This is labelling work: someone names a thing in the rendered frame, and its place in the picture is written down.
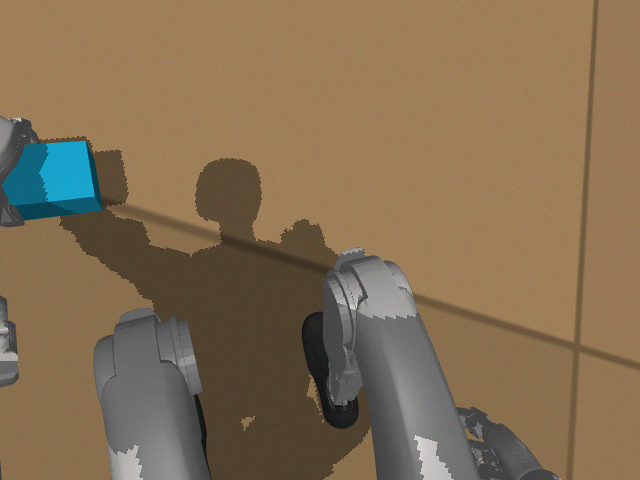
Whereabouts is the right robot foot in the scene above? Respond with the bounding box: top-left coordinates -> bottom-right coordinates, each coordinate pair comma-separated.
302,312 -> 359,429

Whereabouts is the left robot arm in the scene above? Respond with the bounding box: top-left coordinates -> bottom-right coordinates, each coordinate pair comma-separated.
0,184 -> 19,480

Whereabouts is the left robot foot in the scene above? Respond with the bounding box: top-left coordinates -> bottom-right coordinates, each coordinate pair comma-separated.
194,394 -> 212,480

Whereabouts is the right robot hand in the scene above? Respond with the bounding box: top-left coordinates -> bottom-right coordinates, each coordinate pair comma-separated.
446,407 -> 543,480

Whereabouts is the left robot hand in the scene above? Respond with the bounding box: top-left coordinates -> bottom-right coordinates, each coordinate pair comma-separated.
0,116 -> 41,227

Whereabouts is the carton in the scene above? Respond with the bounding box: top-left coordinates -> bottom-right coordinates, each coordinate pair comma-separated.
2,141 -> 103,221

